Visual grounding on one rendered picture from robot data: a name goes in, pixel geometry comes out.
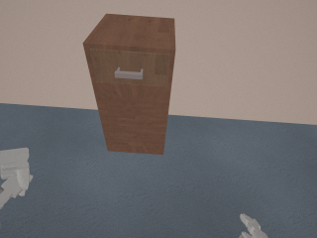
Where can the handle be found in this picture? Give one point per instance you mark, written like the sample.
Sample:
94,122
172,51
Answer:
128,74

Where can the cabinet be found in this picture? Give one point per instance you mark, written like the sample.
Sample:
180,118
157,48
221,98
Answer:
133,116

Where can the robot left hand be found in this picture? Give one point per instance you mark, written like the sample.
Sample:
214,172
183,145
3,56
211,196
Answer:
15,168

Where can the drawer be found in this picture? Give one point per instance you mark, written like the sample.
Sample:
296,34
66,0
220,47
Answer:
106,62

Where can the robot right hand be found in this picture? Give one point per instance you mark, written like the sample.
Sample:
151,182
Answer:
253,227

